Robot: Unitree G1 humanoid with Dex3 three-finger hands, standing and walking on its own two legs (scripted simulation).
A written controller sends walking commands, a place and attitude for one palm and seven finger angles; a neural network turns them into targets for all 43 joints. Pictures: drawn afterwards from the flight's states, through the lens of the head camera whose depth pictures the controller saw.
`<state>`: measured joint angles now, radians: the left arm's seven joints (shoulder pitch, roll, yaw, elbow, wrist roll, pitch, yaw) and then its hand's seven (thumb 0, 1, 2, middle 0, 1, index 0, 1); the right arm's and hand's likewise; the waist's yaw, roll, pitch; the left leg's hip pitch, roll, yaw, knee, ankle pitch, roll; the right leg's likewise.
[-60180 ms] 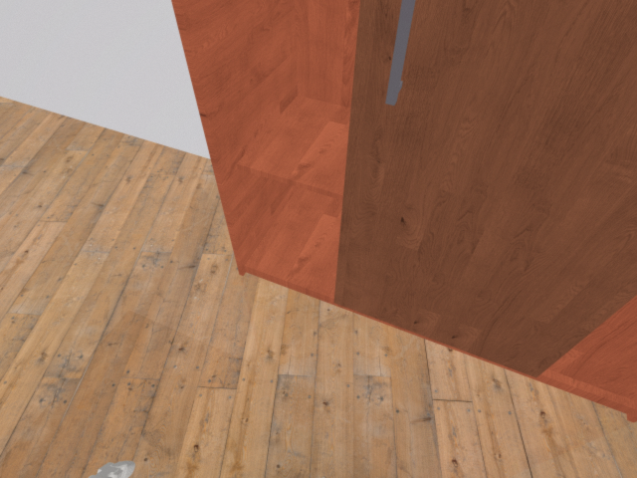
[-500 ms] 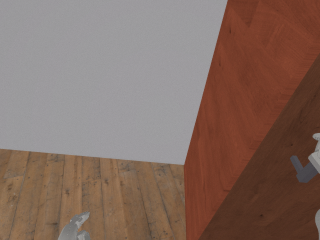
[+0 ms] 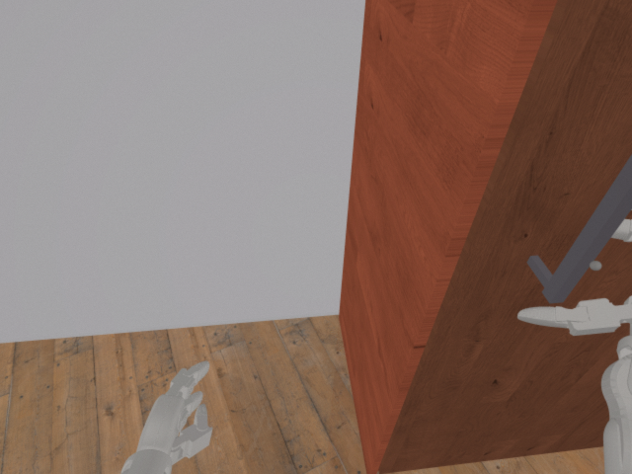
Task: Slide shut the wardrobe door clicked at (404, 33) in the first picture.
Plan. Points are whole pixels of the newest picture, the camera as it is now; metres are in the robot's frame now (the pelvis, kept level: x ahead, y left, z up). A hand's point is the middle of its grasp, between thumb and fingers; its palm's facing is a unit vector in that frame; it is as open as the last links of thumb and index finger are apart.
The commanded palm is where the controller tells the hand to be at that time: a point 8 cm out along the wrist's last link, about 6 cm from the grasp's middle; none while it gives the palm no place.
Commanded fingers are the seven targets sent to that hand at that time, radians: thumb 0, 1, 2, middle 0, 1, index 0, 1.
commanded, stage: loosen the grip on the handle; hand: right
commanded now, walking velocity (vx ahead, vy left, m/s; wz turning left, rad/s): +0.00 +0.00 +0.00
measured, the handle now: (612, 175) +0.30 -0.28 +0.28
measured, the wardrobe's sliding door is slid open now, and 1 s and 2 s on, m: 0.00 0.00 0.00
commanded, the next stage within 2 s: slip the hand off the handle in 0.08 s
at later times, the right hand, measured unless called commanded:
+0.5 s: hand (629, 253) +0.26 -0.32 +0.21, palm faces +0.56 +0.80 -0.22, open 14.7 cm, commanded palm +0.20 -0.35 +0.21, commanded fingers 0.00 0.55 -0.20 0.25 1.15 0.25 1.15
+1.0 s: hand out of the picture +0.24 -0.33 +0.21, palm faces +0.52 +0.81 -0.27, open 14.7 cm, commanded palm +0.16 -0.38 +0.21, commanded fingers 0.00 0.55 -0.20 0.25 1.15 0.25 1.15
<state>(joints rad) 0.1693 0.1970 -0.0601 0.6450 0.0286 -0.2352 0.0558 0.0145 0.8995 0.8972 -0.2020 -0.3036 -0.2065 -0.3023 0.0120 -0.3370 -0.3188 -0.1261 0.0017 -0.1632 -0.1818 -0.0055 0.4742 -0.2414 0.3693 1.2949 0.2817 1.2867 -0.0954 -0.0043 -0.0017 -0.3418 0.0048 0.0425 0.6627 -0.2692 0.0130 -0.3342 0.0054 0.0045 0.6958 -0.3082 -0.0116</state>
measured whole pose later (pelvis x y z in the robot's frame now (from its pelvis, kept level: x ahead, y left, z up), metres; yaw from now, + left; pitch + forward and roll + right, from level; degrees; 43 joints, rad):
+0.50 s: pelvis +0.07 -0.02 +0.00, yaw +0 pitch +3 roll +1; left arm 0.22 0.22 -0.02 0.66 0.03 -0.23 0.07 0.02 0.90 0.90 -0.20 -0.30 -0.21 -0.30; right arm 0.27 -0.36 -0.51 -0.35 0.21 -0.25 -0.03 -0.01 0.55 -0.20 0.31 1.20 0.26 1.16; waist -0.12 -0.01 -0.05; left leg -0.39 0.02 0.03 0.68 -0.34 -0.01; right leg -0.38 0.02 0.00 0.72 -0.38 -0.03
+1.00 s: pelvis +0.07 -0.01 +0.00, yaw +0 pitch +3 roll +1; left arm 0.23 0.22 -0.03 0.65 0.02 -0.23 0.10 0.02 0.90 0.90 -0.20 -0.30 -0.21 -0.30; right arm 0.36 -0.42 -0.64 -0.31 0.34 -0.27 0.13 -0.01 0.55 -0.20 0.26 1.16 0.26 1.16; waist -0.12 -0.01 -0.07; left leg -0.39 0.01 0.05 0.68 -0.34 0.00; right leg -0.40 0.01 0.01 0.73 -0.39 -0.02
